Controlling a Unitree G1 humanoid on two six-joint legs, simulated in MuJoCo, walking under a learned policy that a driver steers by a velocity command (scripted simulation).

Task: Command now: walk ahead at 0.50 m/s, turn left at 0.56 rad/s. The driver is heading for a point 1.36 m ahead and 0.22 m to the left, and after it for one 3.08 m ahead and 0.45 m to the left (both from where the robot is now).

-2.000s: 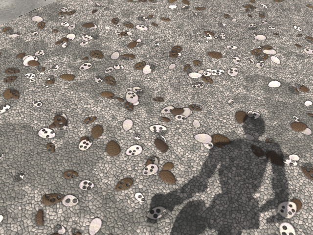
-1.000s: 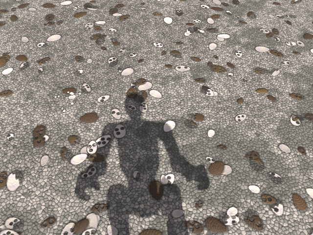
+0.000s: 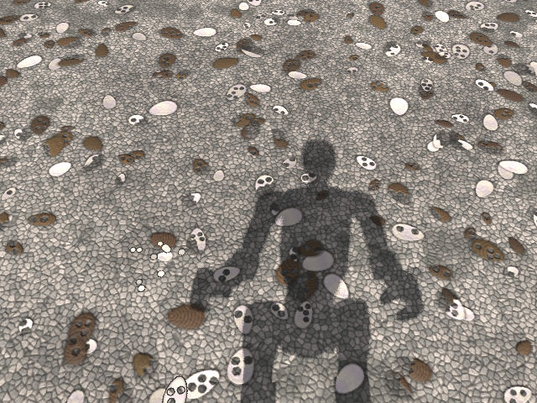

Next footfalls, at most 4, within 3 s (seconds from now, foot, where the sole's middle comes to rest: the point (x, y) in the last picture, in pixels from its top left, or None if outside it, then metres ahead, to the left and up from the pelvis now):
0.36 right None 0.40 -0.12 -0.77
0.86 left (183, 350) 0.57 0.22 -0.77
1.38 right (226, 226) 0.94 0.13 -0.77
1.76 left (144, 250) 0.86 0.36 -0.77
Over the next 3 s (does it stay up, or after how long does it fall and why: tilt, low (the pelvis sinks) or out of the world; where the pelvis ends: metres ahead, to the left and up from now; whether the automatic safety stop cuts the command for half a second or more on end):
stays up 1.35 0.23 -0.01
